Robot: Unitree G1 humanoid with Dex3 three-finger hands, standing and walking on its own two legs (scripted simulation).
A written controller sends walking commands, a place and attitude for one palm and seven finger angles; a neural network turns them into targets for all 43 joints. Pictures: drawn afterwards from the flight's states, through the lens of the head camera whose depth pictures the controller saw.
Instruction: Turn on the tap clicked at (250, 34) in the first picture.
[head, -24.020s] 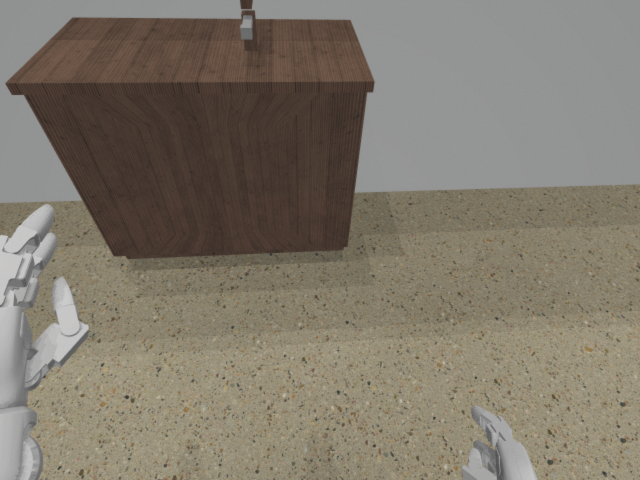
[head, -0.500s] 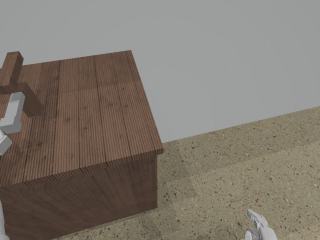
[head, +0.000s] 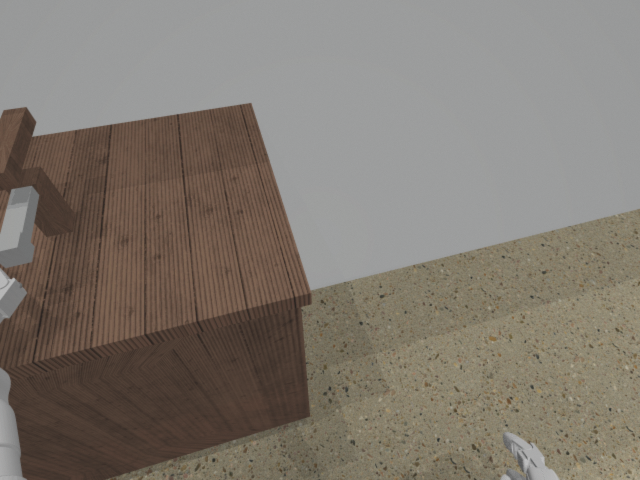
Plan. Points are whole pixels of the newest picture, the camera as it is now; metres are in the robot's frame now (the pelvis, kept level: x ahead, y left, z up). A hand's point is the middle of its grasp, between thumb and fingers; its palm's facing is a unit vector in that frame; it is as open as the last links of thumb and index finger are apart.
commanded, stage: push the lever round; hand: left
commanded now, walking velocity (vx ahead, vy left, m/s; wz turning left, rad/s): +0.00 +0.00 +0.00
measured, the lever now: (13, 250) +0.32 +0.39 +0.12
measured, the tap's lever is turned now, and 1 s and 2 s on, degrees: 2 30 50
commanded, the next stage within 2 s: none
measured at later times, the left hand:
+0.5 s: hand (53, 277) +0.30 +0.34 +0.10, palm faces +0.65 -0.75 -0.06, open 7.6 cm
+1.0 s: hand (85, 262) +0.32 +0.31 +0.10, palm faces +0.73 -0.68 -0.05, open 7.6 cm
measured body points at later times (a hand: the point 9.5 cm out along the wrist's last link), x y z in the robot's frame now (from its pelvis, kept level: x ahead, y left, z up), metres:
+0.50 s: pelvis +0.00 +0.00 +0.00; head +0.03 -0.01 +0.45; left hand +0.26 +0.37 +0.11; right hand +0.16 -0.24 -0.11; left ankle -0.01 +0.13 -0.72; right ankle +0.00 -0.11 -0.72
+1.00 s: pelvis +0.00 +0.00 +0.00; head +0.03 -0.01 +0.45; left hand +0.28 +0.34 +0.11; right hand +0.16 -0.24 -0.11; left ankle -0.01 +0.13 -0.72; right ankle +0.00 -0.11 -0.72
